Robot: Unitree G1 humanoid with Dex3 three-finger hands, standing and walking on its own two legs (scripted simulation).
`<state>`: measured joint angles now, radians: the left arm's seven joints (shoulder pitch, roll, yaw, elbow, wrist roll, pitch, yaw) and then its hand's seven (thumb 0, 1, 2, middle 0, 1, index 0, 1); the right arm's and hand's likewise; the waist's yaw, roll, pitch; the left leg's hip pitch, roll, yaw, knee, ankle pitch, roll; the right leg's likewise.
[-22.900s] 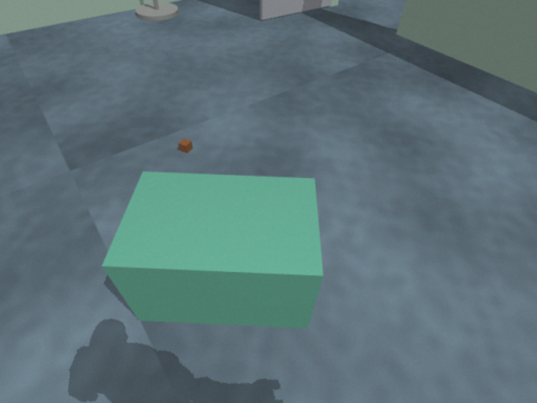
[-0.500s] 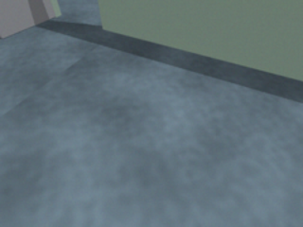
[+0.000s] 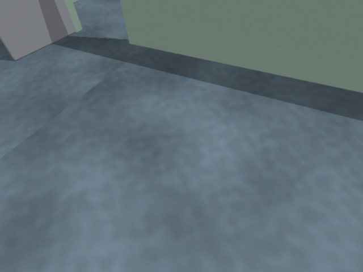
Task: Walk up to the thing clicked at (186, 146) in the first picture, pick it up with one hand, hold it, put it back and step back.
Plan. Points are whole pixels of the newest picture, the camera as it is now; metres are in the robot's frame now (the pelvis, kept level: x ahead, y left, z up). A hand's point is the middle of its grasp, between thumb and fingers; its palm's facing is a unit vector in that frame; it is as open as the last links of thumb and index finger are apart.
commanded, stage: walk up
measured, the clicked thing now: out of the picture +0.32 +1.48 -0.74
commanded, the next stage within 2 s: none
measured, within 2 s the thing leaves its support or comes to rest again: neither
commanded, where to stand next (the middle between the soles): +0.47 +0.08 m, yaw +2 degrees
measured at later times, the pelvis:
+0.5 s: pelvis +0.19 +0.03 +0.00, yaw +6 degrees
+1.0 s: pelvis +0.41 -0.01 +0.01, yaw +33 degrees
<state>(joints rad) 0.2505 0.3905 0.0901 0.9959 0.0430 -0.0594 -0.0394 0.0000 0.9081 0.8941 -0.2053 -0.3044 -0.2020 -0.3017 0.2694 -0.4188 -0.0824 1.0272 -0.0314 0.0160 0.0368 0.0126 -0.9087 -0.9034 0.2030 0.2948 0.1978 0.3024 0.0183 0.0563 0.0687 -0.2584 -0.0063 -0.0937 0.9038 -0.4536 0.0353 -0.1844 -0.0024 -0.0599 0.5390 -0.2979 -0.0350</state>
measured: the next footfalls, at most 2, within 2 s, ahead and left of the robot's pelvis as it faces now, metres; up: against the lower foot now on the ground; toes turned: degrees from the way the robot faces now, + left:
left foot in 0.34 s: +0.29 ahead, +0.13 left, +0.00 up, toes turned +5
right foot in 0.82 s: +0.48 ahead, -0.09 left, +0.00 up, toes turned +28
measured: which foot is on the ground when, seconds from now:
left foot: up 0.00-0.32, down 0.34-0.84, up 0.86-1.00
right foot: down 0.00-0.38, up 0.40-0.80, down 0.82-1.00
